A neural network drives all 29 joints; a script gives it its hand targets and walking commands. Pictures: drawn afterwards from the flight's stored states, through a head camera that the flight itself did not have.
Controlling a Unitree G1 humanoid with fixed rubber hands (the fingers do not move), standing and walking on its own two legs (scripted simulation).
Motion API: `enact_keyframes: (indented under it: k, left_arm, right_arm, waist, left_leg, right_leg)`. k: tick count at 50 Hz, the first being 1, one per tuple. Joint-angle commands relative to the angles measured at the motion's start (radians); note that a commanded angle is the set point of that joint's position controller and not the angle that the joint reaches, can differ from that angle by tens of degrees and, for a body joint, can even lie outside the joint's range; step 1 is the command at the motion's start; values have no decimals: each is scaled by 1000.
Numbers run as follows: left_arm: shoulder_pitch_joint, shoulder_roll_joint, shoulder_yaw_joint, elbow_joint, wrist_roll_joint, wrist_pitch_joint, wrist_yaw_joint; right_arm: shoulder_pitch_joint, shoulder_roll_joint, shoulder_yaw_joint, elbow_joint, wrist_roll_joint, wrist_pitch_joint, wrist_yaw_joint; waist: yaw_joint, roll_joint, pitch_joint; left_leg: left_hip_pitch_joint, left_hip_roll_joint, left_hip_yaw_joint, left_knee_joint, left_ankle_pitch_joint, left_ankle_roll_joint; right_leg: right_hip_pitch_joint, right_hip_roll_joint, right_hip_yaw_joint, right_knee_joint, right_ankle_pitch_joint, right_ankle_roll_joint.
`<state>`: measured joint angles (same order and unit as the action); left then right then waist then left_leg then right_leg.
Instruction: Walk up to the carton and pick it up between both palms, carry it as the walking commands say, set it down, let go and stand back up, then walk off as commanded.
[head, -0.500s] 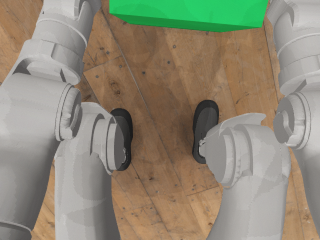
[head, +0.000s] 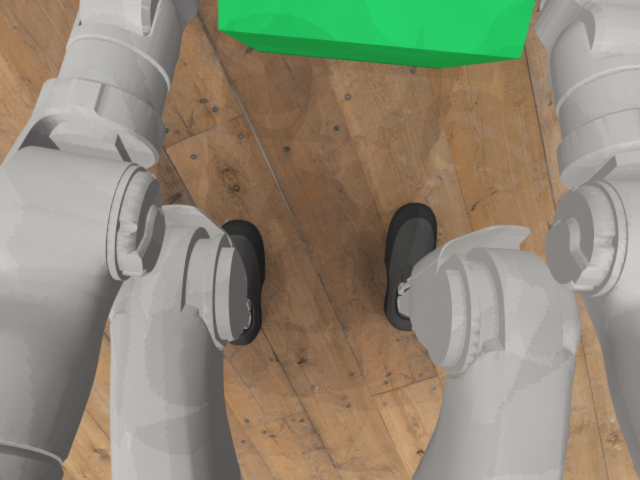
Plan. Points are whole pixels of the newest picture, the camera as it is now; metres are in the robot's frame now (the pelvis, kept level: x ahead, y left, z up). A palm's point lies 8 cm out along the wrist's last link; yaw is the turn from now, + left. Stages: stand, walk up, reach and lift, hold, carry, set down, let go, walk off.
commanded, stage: reach and lift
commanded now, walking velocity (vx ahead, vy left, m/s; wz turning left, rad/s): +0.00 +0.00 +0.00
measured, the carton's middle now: out of the picture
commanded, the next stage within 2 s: none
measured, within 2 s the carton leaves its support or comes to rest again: leaves its support in 0.22 s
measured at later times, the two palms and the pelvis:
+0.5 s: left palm out of the picture +0.57 +0.14 -0.15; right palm out of the picture +0.56 -0.18 -0.17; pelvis -0.01 +0.00 +0.00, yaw +0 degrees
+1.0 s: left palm out of the picture +0.57 +0.14 -0.10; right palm out of the picture +0.55 -0.18 -0.11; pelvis -0.01 +0.00 +0.04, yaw +0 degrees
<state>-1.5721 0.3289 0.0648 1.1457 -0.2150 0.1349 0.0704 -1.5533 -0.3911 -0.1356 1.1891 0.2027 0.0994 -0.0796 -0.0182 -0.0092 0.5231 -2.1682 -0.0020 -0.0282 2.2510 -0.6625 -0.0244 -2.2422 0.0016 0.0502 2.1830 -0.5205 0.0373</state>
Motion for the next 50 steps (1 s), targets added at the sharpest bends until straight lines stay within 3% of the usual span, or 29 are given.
enact_keyframes:
  k: [1,3,5,7,9,10,12,13,14,20,22,23,24,25,30,33,34,36,39,40,43,46,49,50]
  left_arm:
    - [-654,-793,-240,-381,-40,-33,-222]
    - [-702,-803,-270,-428,-70,-34,-209]
    - [-721,-806,-283,-463,-85,-34,-196]
    - [-763,-820,-299,-502,-118,-31,-186]
    - [-752,-826,-299,-516,-126,-26,-177]
    - [-761,-836,-312,-554,-137,-23,-173]
    - [-765,-859,-319,-563,-143,-11,-165]
    - [-758,-871,-319,-591,-136,-4,-164]
    - [-746,-885,-309,-568,-133,6,-163]
    - [-725,-968,-289,-595,-104,59,-177]
    - [-726,-991,-282,-621,-102,74,-181]
    - [-729,-995,-287,-624,-95,83,-183]
    - [-716,-1009,-286,-635,-89,91,-185]
    - [-731,-995,-284,-643,-85,99,-186]
    - [-668,-1047,-245,-567,-42,139,-211]
    - [-630,-1083,-213,-529,9,152,-236]
    - [-623,-1093,-207,-533,14,156,-243]
    - [-645,-1090,-232,-606,3,165,-247]
    - [-620,-1094,-246,-598,0,185,-247]
    - [-633,-1107,-259,-616,-5,190,-245]
    - [-625,-1120,-282,-689,-23,212,-243]
    - [-618,-1136,-299,-693,-19,227,-240]
    - [-603,-1165,-313,-732,-18,233,-239]
    - [-583,-1168,-292,-698,-3,239,-242]
  right_arm:
    - [-610,870,249,-322,62,10,240]
    - [-627,881,271,-356,77,11,226]
    - [-671,888,291,-413,99,8,211]
    - [-682,891,298,-463,103,12,197]
    - [-720,902,326,-510,124,12,181]
    - [-710,911,325,-542,122,16,177]
    - [-728,909,326,-577,132,22,169]
    - [-733,919,331,-595,138,27,168]
    - [-727,916,315,-580,124,34,167]
    - [-770,943,308,-644,112,75,180]
    - [-786,957,322,-690,112,90,182]
    - [-777,968,323,-684,108,98,182]
    - [-790,974,326,-717,108,104,182]
    - [-789,989,330,-710,110,113,185]
    - [-785,1004,318,-714,65,143,198]
    - [-743,1033,300,-670,33,152,216]
    - [-773,1030,311,-696,31,154,219]
    - [-772,1046,334,-752,39,169,218]
    - [-768,1044,351,-780,39,185,221]
    - [-748,1043,352,-776,37,190,222]
    - [-790,1051,387,-891,66,206,217]
    - [-751,1050,366,-875,43,222,221]
    - [-726,1075,368,-889,40,234,222]
    - [-728,1074,364,-870,29,239,224]
  waist:
    - [0,20,-1404]
    - [-10,18,-1527]
    - [3,29,-1650]
    - [-24,23,-1772]
    - [-5,17,-1861]
    - [-26,13,-1934]
    - [-35,45,-2022]
    - [-24,54,-2041]
    - [-47,50,-2038]
    - [-54,52,-2119]
    - [-51,31,-2175]
    - [-42,47,-2198]
    - [-51,34,-2240]
    - [-37,34,-2248]
    - [-40,5,-2186]
    - [-21,27,-2093]
    - [-27,16,-2119]
    - [-30,13,-2266]
    - [-31,-2,-2323]
    - [-32,18,-2344]
    - [-38,19,-2530]
    - [-59,28,-2514]
    - [-64,42,-2557]
    - [-51,36,-2504]
  left_leg:
    - [508,-97,82,-184,426,15]
    - [573,-101,81,-180,472,7]
    - [623,-108,95,-177,509,5]
    - [669,-113,95,-171,544,1]
    - [697,-118,103,-175,568,2]
    - [726,-120,101,-179,592,0]
    - [801,-120,99,-186,614,-2]
    - [805,-125,100,-195,617,-3]
    - [803,-121,97,-200,603,-1]
    - [845,-130,100,-239,548,-2]
    - [847,-134,109,-242,543,0]
    - [848,-131,113,-243,546,-5]
    - [878,-133,109,-246,556,-2]
    - [870,-134,112,-248,559,-2]
    - [811,-135,118,-271,498,0]
    - [742,-134,126,-288,460,0]
    - [759,-136,124,-287,457,3]
    - [813,-142,129,-285,516,0]
    - [845,-144,123,-299,545,1]
    - [868,-145,119,-302,561,-3]
    - [951,-155,126,-308,618,-3]
    - [959,-155,113,-329,612,-9]
    - [974,-163,119,-349,603,-10]
    - [939,-164,120,-358,582,-8]
  right_leg:
    - [674,76,-140,-58,378,-33]
    - [741,77,-145,-50,426,-32]
    - [801,81,-148,-53,463,-28]
    - [877,86,-146,-59,508,-30]
    - [936,87,-149,-60,537,-24]
    - [976,92,-151,-62,571,-27]
    - [998,93,-158,-68,575,-24]
    - [995,97,-157,-72,577,-25]
    - [991,96,-165,-79,557,-24]
    - [1003,103,-181,-108,493,-24]
    - [1053,105,-179,-118,498,-22]
    - [1059,102,-174,-122,506,-22]
    - [1076,108,-181,-126,511,-17]
    - [1070,109,-178,-126,518,-18]
    - [1063,110,-177,-160,464,-16]
    - [1010,115,-167,-180,434,-22]
    - [1020,114,-176,-178,422,-15]
    - [1116,117,-174,-181,496,-15]
    - [1131,117,-175,-197,515,-11]
    - [1124,116,-177,-192,523,-16]
    - [1218,125,-180,-207,585,-14]
    - [1159,130,-185,-220,564,-22]
    - [1191,136,-180,-249,562,-26]
    - [1166,134,-181,-254,537,-25]
